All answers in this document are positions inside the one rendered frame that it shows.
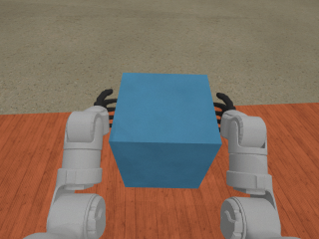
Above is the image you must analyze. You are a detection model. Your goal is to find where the right robot hand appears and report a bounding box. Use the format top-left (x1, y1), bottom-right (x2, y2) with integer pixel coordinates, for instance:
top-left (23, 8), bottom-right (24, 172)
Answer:
top-left (213, 93), bottom-right (236, 132)

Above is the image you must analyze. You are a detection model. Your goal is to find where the left robot forearm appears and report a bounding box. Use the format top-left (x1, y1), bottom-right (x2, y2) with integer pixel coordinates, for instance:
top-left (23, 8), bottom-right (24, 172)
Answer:
top-left (46, 106), bottom-right (110, 231)

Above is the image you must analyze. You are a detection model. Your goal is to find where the right robot forearm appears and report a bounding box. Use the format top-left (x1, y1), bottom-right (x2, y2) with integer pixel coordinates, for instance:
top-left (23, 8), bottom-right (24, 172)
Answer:
top-left (220, 110), bottom-right (281, 232)

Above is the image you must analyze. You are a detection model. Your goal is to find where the right robot upper arm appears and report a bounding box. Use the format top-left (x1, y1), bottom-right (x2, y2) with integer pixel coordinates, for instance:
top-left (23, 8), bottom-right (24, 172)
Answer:
top-left (219, 196), bottom-right (301, 239)

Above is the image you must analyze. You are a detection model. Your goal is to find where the carton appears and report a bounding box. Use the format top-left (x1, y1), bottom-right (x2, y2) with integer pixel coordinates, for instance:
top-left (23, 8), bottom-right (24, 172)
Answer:
top-left (109, 73), bottom-right (222, 189)

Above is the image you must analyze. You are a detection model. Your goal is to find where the left robot upper arm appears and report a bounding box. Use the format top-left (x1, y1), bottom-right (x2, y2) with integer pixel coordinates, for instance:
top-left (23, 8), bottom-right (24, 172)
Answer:
top-left (23, 193), bottom-right (106, 239)

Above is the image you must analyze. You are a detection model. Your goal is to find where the left robot hand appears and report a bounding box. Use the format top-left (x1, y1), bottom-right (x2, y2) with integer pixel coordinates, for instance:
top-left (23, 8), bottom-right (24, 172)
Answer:
top-left (94, 89), bottom-right (118, 128)

